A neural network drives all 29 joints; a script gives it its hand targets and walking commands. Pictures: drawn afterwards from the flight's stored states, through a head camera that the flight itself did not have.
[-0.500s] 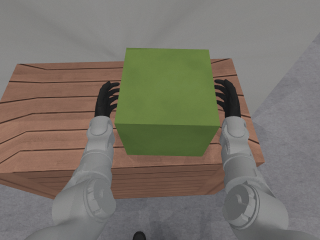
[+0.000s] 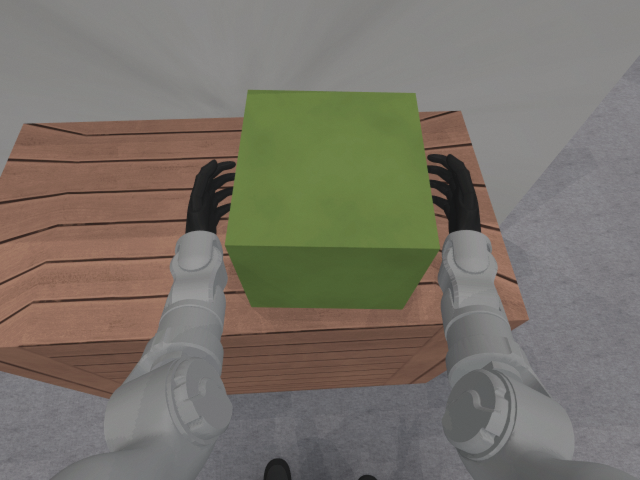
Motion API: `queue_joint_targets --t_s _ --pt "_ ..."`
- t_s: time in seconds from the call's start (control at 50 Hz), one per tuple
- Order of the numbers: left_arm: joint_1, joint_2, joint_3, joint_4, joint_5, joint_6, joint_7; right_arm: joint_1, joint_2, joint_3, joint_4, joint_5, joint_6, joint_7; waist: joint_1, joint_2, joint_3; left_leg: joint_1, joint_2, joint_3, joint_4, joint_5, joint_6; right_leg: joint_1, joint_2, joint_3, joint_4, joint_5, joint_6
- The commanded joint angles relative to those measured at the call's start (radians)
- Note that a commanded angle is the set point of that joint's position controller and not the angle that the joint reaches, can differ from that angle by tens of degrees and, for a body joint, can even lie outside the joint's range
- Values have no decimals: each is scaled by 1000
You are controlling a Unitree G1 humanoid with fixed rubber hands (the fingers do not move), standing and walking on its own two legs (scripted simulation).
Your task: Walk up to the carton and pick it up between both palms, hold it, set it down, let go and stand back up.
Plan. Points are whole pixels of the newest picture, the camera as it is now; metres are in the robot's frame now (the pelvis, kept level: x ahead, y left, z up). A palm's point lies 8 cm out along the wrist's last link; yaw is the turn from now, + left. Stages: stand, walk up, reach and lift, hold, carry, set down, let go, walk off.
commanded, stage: set down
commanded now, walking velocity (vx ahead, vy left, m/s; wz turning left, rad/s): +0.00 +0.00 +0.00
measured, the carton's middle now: (329, 205) +0.49 +0.03 -0.04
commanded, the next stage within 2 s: none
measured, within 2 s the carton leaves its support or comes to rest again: neither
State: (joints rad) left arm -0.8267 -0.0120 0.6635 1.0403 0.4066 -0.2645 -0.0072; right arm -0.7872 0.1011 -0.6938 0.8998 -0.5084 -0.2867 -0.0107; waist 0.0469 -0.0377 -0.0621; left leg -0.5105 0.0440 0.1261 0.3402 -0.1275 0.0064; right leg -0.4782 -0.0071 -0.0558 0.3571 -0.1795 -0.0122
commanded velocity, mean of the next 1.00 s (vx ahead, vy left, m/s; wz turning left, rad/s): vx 0.00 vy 0.00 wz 0.00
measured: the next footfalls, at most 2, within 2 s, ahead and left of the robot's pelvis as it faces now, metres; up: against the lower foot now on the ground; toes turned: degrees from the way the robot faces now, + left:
none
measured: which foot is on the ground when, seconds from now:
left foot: down 0.00-1.00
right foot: down 0.00-1.00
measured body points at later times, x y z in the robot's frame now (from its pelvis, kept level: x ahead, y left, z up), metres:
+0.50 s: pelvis -0.01 +0.00 -0.02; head +0.11 +0.01 +0.42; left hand +0.44 +0.21 +0.00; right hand +0.45 -0.14 +0.00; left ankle +0.00 +0.12 -0.74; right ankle -0.02 -0.11 -0.74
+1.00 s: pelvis -0.04 +0.00 -0.04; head +0.07 +0.01 +0.40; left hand +0.38 +0.26 -0.02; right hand +0.42 -0.19 -0.02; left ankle +0.00 +0.12 -0.74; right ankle -0.02 -0.11 -0.74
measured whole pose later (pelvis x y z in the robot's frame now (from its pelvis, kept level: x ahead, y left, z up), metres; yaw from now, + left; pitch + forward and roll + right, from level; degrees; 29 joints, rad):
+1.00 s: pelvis -0.04 +0.00 -0.04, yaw +1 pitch +27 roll -1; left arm -0.89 0.33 -0.08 1.44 -0.32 -0.43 0.00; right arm -0.90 -0.32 0.14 1.39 0.40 -0.37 0.00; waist 0.05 0.00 -0.25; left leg -0.95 0.05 0.03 0.68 -0.21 0.00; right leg -0.89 0.00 -0.07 0.67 -0.25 -0.02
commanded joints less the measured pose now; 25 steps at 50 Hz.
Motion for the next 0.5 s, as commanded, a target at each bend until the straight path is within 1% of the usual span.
queue_joint_targets --t_s 0.0,0.02,0.04,0.06,0.08,0.1,0.12,0.14,0.16,0.18,0.2,0.22,0.24,0.26,0.28,0.3,0.32,0.34,0.36,0.38,0.4,0.42,0.44,0.46,0.48 --pt "-414 -306 -197 50 49 -15 -78 -338 411 236 130 -72 15 144 30 15 -514 223 -13 2 38 307 19 244 1 2 32 235 31" --pt "-411 -306 -171 63 71 -10 -78 -346 394 226 132 -76 23 150 37 22 -455 188 -7 7 40 307 16 231 -8 3 45 229 32" --pt "-403 -274 -167 58 59 -13 -75 -320 374 244 122 -64 26 145 43 5 -489 220 -9 8 48 335 22 244 -6 7 36 250 31" --pt "-389 -293 -161 77 76 -3 -77 -322 382 222 121 -76 22 145 39 26 -470 228 -14 13 48 339 17 234 -4 7 35 245 27" --pt "-388 -274 -177 39 47 -7 -73 -335 358 242 102 -60 19 140 33 12 -527 267 -14 6 51 358 12 250 0 7 39 284 25" --pt "-425 -225 -160 97 44 -4 -76 -338 339 227 102 -48 36 136 33 -23 -460 188 -14 10 63 327 27 248 -12 7 50 268 32" --pt "-424 -231 -164 81 47 -6 -76 -357 344 235 92 -44 35 140 50 7 -480 163 -11 10 66 312 28 230 -13 12 60 241 33" --pt "-405 -223 -147 83 43 -7 -70 -329 327 233 112 -58 40 137 44 -23 -469 178 -16 16 56 329 28 257 -10 15 50 285 39" --pt "-378 -152 -136 86 35 -2 -59 -304 252 240 133 -33 38 124 44 5 -465 179 -15 20 51 318 22 269 -19 22 48 296 36" --pt "-395 -122 -160 73 1 -2 -50 -341 206 251 103 2 35 115 43 -3 -503 164 -15 12 65 334 20 271 -16 13 64 303 31" --pt "-400 -100 -157 83 9 -4 -38 -330 189 235 132 10 35 103 48 25 -499 160 -16 16 75 318 15 247 -12 24 65 262 29" --pt "-389 -40 -181 62 -22 -11 -21 -316 145 250 119 39 35 87 41 14 -537 182 -15 4 79 329 16 237 -11 21 62 248 23" --pt "-399 67 -171 52 -49 -13 3 -307 5 257 156 85 26 65 34 32 -551 194 -8 6 99 379 2 227 -4 19 69 285 15" --pt "-398 160 -184 57 -87 -23 29 -310 -86 260 179 127 16 43 33 60 -603 226 -8 10 107 381 -11 215 1 34 58 282 7" --pt "-423 204 -219 80 -146 -31 55 -360 -120 308 186 185 9 23 52 46 -650 226 -15 6 125 369 -11 175 5 29 58 250 6" --pt "-438 252 -251 107 -181 -34 70 -370 -174 348 205 264 6 15 56 77 -645 205 -10 -3 126 370 -18 140 12 31 64 240 -2" --pt "-485 292 -284 108 -248 -48 82 -438 -183 401 178 326 2 1 69 69 -721 165 -9 -4 163 386 -21 161 11 42 92 268 2" --pt "-508 277 -344 127 -311 -66 98 -491 -181 451 174 386 -5 -10 63 62 -759 129 -15 -15 182 375 -24 128 21 44 112 288 3" --pt "-552 310 -375 151 -357 -95 109 -536 -214 462 178 426 -11 -20 46 67 -820 109 -13 -22 199 352 -31 117 17 53 126 297 6" --pt "-544 303 -411 207 -401 -119 108 -523 -199 494 224 471 -10 -27 43 30 -804 69 -14 -33 210 352 -34 111 25 53 142 325 10" --pt "-530 328 -450 291 -439 -132 105 -543 -242 511 241 508 -17 -34 36 58 -821 43 -21 -37 230 331 -38 89 16 54 160 331 13" --pt "-551 321 -481 305 -472 -149 102 -567 -251 538 262 534 -29 -37 29 52 -855 34 -23 -41 248 361 -47 93 19 55 176 357 9" --pt "-558 337 -498 361 -512 -167 94 -576 -275 551 284 562 -32 -40 29 24 -862 16 -23 -48 264 364 -48 56 24 40 198 347 17" --pt "-581 346 -524 368 -514 -180 89 -581 -294 576 295 587 -36 -40 18 36 -893 53 -18 -43 294 400 -53 33 31 53 210 380 12" --pt "-595 354 -544 372 -531 -189 81 -596 -304 593 332 614 -35 -39 13 65 -911 79 -15 -54 313 412 -56 -27 26 50 222 336 13"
